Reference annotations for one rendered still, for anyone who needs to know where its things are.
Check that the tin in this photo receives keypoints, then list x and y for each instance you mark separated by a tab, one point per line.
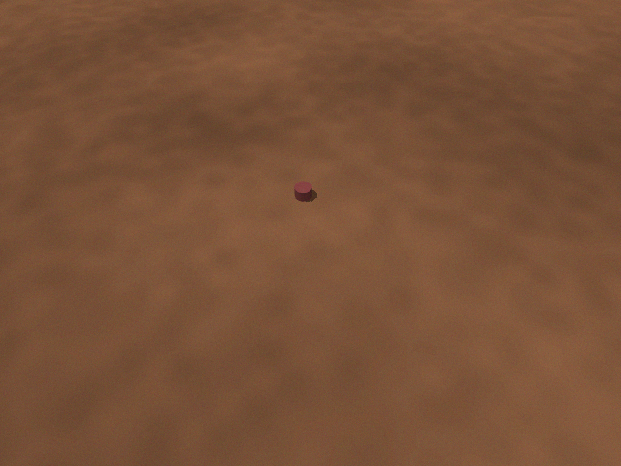
303	191

